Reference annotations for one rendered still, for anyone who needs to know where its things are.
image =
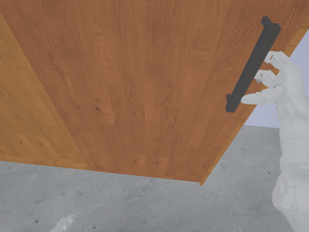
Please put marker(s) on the robot left hand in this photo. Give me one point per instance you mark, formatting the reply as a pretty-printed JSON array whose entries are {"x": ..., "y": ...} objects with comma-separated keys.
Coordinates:
[{"x": 64, "y": 223}]

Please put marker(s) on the handle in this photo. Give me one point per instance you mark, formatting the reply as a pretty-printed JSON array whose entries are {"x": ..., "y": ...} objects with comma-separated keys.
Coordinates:
[{"x": 255, "y": 61}]

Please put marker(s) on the wardrobe door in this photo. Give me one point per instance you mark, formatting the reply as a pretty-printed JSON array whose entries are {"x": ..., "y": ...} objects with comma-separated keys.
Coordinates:
[
  {"x": 141, "y": 85},
  {"x": 30, "y": 125}
]

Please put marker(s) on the right robot forearm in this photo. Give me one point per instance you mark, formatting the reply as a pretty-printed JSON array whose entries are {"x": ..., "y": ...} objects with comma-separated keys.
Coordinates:
[{"x": 293, "y": 117}]

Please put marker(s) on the robot right upper arm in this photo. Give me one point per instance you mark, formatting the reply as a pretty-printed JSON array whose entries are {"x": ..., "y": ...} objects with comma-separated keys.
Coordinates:
[{"x": 291, "y": 197}]

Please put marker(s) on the robot right hand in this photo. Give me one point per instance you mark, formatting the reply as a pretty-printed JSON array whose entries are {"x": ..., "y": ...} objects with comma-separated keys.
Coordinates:
[{"x": 289, "y": 80}]

